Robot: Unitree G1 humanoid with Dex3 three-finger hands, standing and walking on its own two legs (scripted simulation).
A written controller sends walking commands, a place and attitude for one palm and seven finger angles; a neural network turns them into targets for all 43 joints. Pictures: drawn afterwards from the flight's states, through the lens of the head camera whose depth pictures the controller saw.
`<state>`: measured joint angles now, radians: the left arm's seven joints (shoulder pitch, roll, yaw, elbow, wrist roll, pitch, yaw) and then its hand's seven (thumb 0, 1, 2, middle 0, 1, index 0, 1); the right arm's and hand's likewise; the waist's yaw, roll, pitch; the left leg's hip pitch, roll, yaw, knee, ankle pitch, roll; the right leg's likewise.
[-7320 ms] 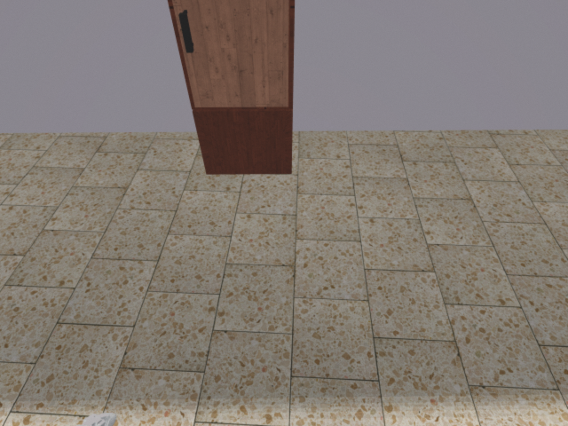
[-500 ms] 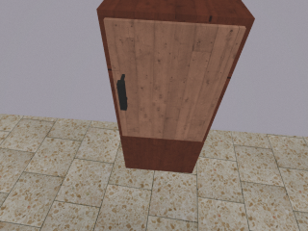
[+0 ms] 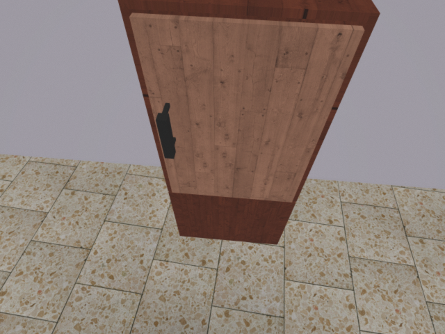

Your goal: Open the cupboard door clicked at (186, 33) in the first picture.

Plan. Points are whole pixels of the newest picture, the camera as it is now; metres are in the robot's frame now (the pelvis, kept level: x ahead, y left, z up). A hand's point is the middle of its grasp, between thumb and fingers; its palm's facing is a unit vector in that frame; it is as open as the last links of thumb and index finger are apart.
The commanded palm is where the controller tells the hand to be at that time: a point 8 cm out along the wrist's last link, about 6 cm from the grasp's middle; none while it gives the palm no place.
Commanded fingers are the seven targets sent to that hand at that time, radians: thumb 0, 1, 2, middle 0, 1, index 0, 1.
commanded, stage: come to a stop and stand still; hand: left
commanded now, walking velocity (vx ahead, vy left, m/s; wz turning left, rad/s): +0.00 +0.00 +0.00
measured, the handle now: (168, 131) +0.56 +0.19 +0.00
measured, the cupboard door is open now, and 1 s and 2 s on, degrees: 0 0 0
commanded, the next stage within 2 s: look again from close up in 0.86 s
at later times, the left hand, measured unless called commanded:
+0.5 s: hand out of the picture +0.01 +0.23 -0.16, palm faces +0.02 -0.97 -0.24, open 7.3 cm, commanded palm none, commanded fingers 0.00 0.90 0.90 -0.20 -0.30 -0.20 -0.30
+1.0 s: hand out of the picture -0.13 +0.22 -0.17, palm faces +0.03 -0.98 -0.21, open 7.3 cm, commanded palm none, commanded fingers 0.00 0.90 0.90 -0.20 -0.30 -0.20 -0.30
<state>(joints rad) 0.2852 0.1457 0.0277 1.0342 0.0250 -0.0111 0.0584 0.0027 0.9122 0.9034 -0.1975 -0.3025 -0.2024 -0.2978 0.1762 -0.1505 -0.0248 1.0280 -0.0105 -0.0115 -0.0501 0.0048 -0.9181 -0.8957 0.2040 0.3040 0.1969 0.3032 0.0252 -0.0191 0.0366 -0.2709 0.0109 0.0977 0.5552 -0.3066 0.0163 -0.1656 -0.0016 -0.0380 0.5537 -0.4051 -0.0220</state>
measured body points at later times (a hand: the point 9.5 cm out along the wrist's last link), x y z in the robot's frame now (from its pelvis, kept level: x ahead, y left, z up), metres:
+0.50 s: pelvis -0.06 +0.03 +0.00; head -0.07 +0.04 +0.45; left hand +0.01 +0.28 -0.14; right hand +0.00 -0.22 -0.14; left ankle -0.02 +0.11 -0.73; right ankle -0.08 -0.10 -0.73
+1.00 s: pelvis -0.09 +0.04 +0.01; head -0.10 +0.05 +0.46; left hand -0.14 +0.28 -0.15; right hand -0.07 -0.20 -0.14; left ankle -0.02 +0.11 -0.73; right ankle -0.08 -0.10 -0.73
